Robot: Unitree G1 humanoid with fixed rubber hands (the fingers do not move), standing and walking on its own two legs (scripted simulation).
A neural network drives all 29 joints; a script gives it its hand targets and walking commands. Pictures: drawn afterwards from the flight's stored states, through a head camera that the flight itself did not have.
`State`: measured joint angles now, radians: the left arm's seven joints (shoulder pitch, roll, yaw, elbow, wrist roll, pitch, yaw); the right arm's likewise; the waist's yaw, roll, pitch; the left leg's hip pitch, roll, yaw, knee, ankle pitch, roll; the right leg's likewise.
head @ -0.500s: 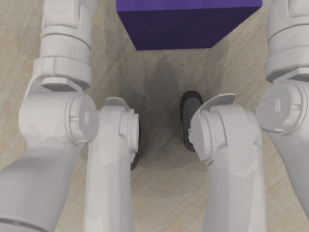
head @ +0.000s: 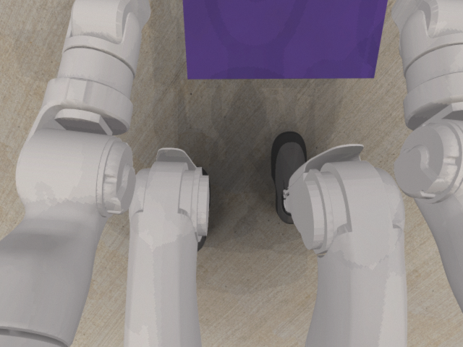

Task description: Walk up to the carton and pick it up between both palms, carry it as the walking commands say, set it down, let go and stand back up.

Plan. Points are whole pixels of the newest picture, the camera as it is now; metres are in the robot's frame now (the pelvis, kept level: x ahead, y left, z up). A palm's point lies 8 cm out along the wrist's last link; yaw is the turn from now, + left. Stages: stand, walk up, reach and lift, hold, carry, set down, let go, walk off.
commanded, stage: set down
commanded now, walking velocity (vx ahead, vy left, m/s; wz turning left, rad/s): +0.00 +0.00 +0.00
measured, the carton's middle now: out of the picture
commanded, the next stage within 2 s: let go in 1.44 s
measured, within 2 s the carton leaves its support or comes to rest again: neither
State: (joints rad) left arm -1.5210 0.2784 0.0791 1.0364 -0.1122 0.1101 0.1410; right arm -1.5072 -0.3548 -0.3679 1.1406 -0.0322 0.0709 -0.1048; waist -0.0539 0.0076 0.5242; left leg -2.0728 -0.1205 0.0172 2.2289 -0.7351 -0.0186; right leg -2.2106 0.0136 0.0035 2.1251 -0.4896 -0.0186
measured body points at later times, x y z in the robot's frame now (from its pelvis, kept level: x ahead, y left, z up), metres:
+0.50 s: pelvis -0.01 +0.00 +0.00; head +0.37 -0.02 +0.22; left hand +0.61 +0.10 -0.12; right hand +0.56 -0.26 -0.14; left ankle +0.08 +0.11 -0.35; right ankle +0.14 -0.11 -0.35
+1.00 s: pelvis -0.02 +0.00 +0.12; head +0.36 -0.02 +0.34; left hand +0.59 +0.10 +0.01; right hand +0.55 -0.28 +0.01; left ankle +0.08 +0.11 -0.35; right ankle +0.14 -0.11 -0.35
